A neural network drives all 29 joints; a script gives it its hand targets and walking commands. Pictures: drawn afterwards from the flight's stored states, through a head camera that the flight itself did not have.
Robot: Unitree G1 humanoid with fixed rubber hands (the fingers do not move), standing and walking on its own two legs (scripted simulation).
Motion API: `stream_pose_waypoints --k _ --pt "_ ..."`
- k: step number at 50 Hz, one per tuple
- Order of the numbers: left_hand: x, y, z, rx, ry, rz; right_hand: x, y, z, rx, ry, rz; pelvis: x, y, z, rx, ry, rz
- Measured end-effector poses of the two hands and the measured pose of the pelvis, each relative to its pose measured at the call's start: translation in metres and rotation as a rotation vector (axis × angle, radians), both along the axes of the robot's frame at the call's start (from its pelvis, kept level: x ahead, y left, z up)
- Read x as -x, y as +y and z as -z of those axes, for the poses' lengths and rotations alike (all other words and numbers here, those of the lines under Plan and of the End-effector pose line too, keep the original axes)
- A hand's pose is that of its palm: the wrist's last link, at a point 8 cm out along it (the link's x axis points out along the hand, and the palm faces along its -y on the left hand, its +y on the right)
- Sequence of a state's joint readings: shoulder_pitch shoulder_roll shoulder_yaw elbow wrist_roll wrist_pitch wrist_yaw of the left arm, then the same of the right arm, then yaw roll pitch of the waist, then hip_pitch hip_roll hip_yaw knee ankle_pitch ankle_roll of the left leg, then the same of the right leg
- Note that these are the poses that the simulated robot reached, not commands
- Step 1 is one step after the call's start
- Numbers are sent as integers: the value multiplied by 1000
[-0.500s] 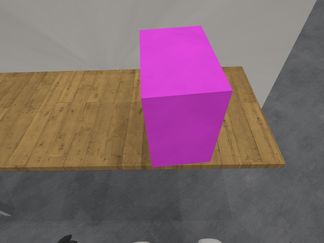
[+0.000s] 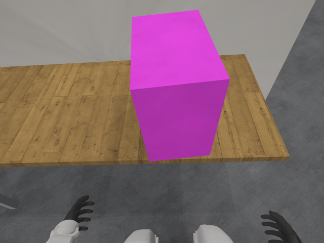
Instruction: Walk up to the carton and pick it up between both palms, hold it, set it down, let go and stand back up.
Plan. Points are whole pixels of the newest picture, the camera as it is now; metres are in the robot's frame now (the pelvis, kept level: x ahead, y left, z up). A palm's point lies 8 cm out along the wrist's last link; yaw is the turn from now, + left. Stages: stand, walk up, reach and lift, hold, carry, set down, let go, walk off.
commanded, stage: reach and lift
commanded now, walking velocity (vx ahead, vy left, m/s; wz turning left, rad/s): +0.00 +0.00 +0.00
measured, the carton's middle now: (172, 89) +0.48 +0.00 +0.09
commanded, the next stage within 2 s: none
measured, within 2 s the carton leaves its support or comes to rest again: neither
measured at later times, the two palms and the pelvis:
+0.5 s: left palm (70, 222) +0.16 +0.25 -0.02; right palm (286, 230) +0.14 -0.24 -0.04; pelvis +0.00 +0.00 +0.03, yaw +0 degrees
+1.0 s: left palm (80, 198) +0.20 +0.22 +0.03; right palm (282, 196) +0.20 -0.23 +0.03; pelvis +0.00 -0.01 +0.04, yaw +0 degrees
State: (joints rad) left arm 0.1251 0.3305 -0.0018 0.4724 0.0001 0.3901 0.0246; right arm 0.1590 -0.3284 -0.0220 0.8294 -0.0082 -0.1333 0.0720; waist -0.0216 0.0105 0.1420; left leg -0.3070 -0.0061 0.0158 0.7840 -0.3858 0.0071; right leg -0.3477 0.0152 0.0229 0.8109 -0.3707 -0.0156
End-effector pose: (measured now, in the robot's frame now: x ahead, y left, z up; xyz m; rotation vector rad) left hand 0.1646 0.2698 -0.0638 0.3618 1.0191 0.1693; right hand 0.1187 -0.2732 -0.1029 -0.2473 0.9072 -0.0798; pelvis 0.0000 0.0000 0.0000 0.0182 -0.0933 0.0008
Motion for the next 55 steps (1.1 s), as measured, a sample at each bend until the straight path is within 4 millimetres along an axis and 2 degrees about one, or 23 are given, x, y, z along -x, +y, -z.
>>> stream_pose_waypoints --k 6,10,16,25,30,45,55 --pt "-12 -5 -14 0 -26 7 -32 4 -25 6 -119 -12 -5 -3 -9 -3 36 -1" --pt "-18 -7 -25 3 -63 20 -40 4 -38 11 -149 -15 -7 -4 -17 -3 66 -1" --pt "-18 -9 -36 16 -129 47 -37 10 -49 3 -163 -16 -4 -3 -26 -1 92 -2" --pt "1 -16 -41 51 -209 62 -23 32 -64 -44 -231 -20 4 -1 -32 3 91 -2" --pt "3 -22 -46 58 -266 56 -26 43 -74 -69 -288 -25 7 -1 -34 3 86 -2" --pt "-25 -47 -77 115 -434 24 -64 42 -116 -68 -466 -42 1 -10 -36 -9 93 -2" --pt "-50 -55 -104 148 -558 32 -87 56 -144 -97 -561 -22 -8 -8 -38 -5 112 -3"
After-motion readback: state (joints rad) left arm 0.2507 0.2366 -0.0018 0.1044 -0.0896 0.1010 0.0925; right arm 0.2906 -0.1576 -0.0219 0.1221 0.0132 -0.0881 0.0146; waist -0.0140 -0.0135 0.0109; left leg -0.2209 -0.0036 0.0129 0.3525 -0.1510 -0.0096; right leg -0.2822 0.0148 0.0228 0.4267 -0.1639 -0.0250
